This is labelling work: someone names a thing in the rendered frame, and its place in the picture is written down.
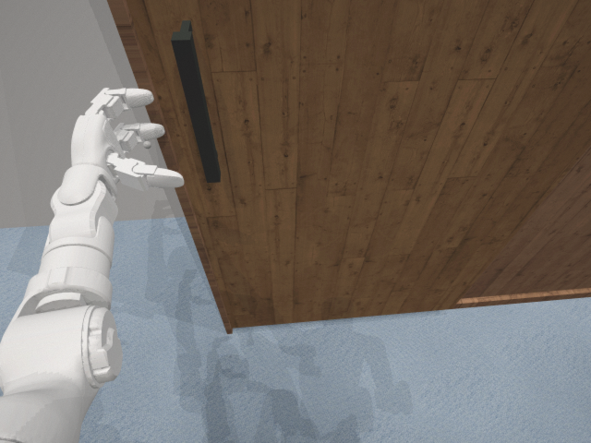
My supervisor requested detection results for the wardrobe door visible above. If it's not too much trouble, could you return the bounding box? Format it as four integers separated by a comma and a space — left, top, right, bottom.
127, 0, 591, 328
461, 145, 591, 299

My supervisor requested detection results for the left robot hand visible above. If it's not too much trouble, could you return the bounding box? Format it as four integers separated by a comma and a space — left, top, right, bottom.
71, 88, 184, 192

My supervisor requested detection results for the robot left forearm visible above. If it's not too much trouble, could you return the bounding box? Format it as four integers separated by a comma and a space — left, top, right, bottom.
0, 164, 118, 393

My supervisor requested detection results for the left robot upper arm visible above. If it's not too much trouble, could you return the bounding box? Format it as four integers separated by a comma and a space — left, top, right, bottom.
0, 305, 123, 443

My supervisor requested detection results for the handle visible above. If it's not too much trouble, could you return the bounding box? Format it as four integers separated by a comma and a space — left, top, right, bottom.
171, 20, 221, 183

